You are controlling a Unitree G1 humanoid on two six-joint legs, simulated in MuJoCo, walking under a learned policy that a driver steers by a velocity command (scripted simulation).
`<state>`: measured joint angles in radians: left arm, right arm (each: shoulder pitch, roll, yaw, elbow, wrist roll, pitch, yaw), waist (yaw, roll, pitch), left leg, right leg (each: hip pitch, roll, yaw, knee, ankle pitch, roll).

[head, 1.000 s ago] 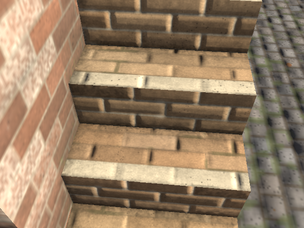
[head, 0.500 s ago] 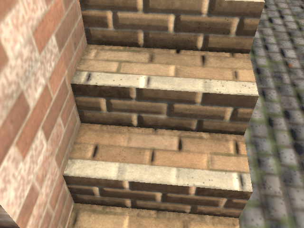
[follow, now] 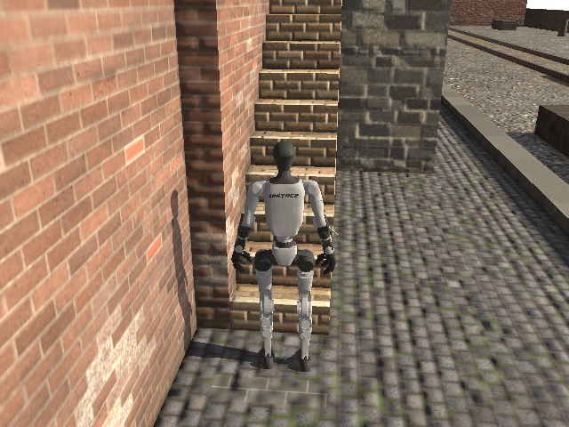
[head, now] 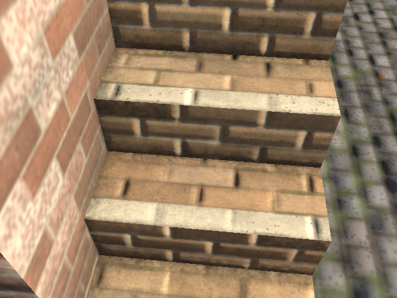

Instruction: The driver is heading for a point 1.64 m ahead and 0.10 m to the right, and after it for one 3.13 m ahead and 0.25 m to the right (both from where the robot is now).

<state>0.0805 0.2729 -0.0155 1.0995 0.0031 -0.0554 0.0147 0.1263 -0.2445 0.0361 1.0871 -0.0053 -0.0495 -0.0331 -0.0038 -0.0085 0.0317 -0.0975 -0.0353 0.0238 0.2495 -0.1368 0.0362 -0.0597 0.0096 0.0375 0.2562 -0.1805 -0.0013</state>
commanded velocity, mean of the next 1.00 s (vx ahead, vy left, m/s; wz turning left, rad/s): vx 0.23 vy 0.00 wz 0.00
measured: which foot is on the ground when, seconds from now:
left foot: down 0.00-1.00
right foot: down 0.00-1.00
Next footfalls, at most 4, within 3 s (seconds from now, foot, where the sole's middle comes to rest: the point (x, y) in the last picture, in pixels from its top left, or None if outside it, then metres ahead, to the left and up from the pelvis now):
none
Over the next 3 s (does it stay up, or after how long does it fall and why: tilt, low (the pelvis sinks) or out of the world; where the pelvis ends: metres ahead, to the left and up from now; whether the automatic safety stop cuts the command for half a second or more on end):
stays up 0.00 0.00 0.00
